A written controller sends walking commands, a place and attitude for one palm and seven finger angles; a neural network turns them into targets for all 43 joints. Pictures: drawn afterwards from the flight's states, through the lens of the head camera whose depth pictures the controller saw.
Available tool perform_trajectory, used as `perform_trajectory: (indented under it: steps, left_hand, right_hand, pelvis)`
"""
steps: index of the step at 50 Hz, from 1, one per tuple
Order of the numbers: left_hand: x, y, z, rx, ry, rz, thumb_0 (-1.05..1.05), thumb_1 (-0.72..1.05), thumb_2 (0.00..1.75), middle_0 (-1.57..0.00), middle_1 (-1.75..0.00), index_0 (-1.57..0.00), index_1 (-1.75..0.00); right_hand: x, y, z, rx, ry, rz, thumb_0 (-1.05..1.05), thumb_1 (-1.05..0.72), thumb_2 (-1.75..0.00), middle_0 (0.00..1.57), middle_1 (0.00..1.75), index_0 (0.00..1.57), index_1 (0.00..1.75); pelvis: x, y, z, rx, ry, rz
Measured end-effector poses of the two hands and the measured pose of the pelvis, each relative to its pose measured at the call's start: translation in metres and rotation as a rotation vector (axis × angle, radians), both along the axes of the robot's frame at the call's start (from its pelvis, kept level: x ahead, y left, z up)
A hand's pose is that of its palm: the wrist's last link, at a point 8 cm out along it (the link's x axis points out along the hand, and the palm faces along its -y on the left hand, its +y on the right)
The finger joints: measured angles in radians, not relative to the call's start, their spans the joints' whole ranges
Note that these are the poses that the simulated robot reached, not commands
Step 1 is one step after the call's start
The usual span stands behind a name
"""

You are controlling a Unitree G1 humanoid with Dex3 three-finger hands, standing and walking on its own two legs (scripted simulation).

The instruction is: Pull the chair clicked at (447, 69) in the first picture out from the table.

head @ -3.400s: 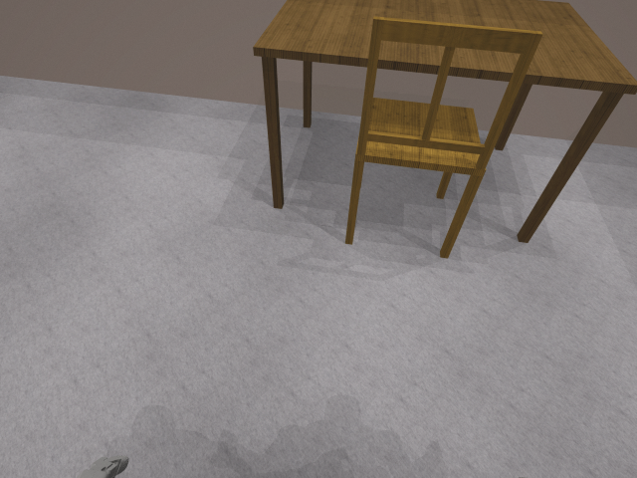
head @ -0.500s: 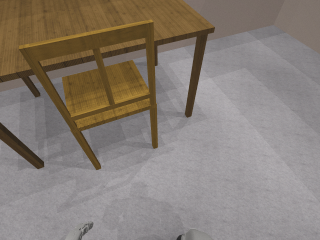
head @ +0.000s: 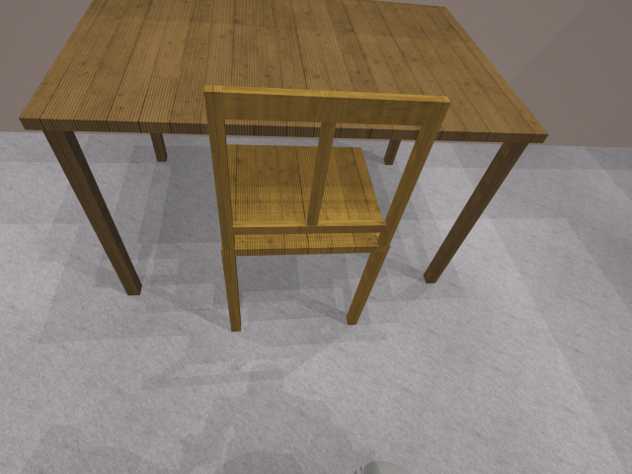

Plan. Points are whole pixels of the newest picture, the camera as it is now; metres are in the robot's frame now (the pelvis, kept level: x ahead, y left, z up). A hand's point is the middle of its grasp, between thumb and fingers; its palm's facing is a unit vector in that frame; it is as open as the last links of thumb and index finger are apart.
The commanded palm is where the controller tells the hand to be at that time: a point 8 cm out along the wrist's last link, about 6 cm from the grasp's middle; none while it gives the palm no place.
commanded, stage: turn to face it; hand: left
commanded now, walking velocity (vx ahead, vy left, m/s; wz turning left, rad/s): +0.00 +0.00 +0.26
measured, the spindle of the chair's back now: (319, 178) +0.68 +0.02 -0.08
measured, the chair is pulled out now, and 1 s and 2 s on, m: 0.00 0.00 0.00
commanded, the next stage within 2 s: take the last steps up to it in 0.16 s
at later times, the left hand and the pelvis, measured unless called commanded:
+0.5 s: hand out of the picture +0.02 +0.13 -0.16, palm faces +0.22 -0.95 -0.21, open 7.3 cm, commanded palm none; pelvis +0.02 -0.05 +0.00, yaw +9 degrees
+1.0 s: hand out of the picture +0.03 +0.15 -0.18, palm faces +0.23 -0.96 -0.12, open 7.4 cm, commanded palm none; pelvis +0.13 +0.01 +0.00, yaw +8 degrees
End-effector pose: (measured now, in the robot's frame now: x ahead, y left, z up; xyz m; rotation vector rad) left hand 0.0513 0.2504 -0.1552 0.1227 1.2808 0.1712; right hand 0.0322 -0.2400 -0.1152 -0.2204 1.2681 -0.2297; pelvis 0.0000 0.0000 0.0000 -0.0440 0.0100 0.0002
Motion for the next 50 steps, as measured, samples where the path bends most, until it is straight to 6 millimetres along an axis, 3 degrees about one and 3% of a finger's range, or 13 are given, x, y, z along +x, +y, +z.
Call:
perform_trajectory:
  steps: [5, 10, 20, 24, 33, 39, 45, 47, 50]
  left_hand:
    - [-0.022, 0.012, 0.010, 0.025, 0.042, 0.050, 0.01, 0.91, 0.90, -0.19, -0.30, -0.20, -0.29]
    - [-0.032, 0.006, 0.014, 0.036, 0.051, 0.085, 0.01, 0.91, 0.90, -0.19, -0.30, -0.20, -0.29]
    - [-0.026, -0.045, 0.020, 0.045, -0.036, 0.093, 0.01, 0.90, 0.90, -0.20, -0.30, -0.20, -0.30]
    - [-0.042, -0.069, 0.024, 0.037, -0.042, 0.140, 0.00, 0.91, 0.90, -0.20, -0.30, -0.20, -0.30]
    - [-0.099, -0.105, 0.027, -0.033, 0.153, 0.234, 0.01, 0.91, 0.90, -0.20, -0.30, -0.20, -0.30]
    - [-0.114, -0.113, 0.024, -0.095, 0.276, 0.288, 0.01, 0.90, 0.90, -0.20, -0.30, -0.20, -0.30]
    - [-0.100, -0.091, 0.004, -0.148, 0.373, 0.297, 0.01, 0.90, 0.90, -0.20, -0.30, -0.20, -0.30]
    - [-0.080, -0.075, 0.000, -0.139, 0.367, 0.268, 0.01, 0.90, 0.90, -0.20, -0.30, -0.20, -0.30]
    - [-0.032, -0.048, -0.002, -0.107, 0.294, 0.224, 0.01, 0.90, 0.90, -0.20, -0.30, -0.20, -0.30]
  right_hand:
    - [0.014, 0.007, 0.003, 0.014, 0.003, 0.043, 0.01, -0.91, -0.89, 0.20, 0.30, 0.20, 0.30]
    - [0.019, 0.007, -0.003, 0.039, 0.014, 0.075, 0.01, -0.91, -0.89, 0.20, 0.30, 0.20, 0.30]
    - [0.019, -0.021, -0.032, 0.110, 0.038, 0.101, 0.01, -0.91, -0.89, 0.20, 0.30, 0.20, 0.30]
    - [0.025, -0.033, -0.036, 0.130, 0.064, 0.125, 0.01, -0.91, -0.89, 0.20, 0.30, 0.20, 0.30]
    - [0.067, -0.043, -0.021, 0.110, 0.068, 0.158, 0.01, -0.91, -0.90, 0.19, 0.30, 0.20, 0.30]
    - [0.120, -0.016, -0.021, 0.099, 0.071, 0.216, 0.01, -0.91, -0.90, 0.19, 0.30, 0.20, 0.30]
    - [0.188, 0.035, -0.028, 0.098, -0.051, 0.258, 0.01, -0.91, -0.90, 0.19, 0.30, 0.20, 0.30]
    - [0.197, 0.048, -0.024, 0.105, -0.081, 0.244, 0.01, -0.91, -0.90, 0.19, 0.30, 0.20, 0.30]
    - [0.208, 0.049, -0.014, 0.082, -0.125, 0.185, -0.01, -0.95, -0.89, 0.20, 0.30, 0.20, 0.30]
  pelvis:
    - [0.004, 0.003, 0.007, 0.004, -0.005, 0.033]
    - [0.004, -0.002, 0.007, 0.021, -0.014, 0.069]
    - [0.004, -0.035, -0.003, 0.067, -0.024, 0.119]
    - [0.013, -0.047, -0.001, 0.055, -0.032, 0.150]
    - [0.046, -0.049, 0.009, 0.049, -0.016, 0.182]
    - [0.074, -0.031, 0.005, 0.037, -0.002, 0.188]
    - [0.109, 0.001, -0.012, 0.035, -0.002, 0.168]
    - [0.118, 0.007, -0.012, 0.049, -0.011, 0.152]
    - [0.133, 0.013, -0.005, 0.057, -0.017, 0.137]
